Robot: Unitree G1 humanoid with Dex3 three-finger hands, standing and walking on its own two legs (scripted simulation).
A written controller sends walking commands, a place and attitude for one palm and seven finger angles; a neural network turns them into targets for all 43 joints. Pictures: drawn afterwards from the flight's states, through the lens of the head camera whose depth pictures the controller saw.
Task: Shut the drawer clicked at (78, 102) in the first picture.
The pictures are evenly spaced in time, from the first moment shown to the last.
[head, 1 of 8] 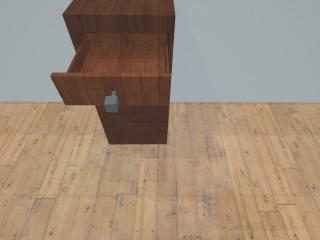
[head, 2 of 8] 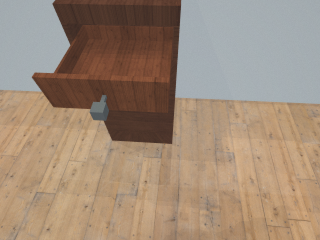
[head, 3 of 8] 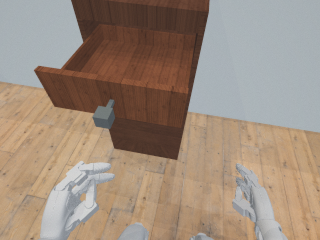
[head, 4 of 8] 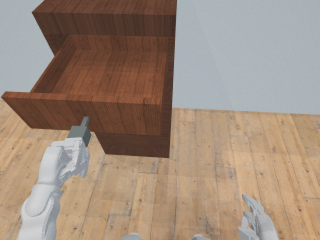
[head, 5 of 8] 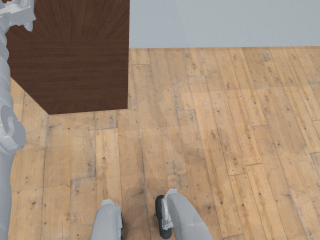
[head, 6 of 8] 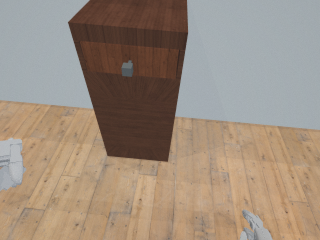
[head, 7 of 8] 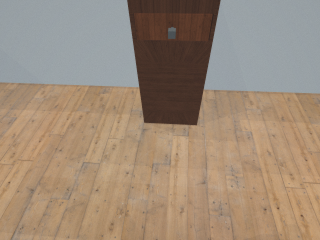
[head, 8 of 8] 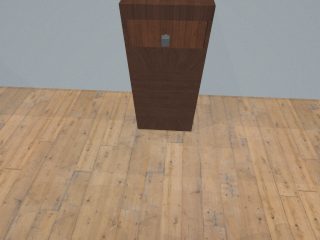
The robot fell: no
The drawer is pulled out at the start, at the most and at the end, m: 0.29 0.29 0.00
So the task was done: yes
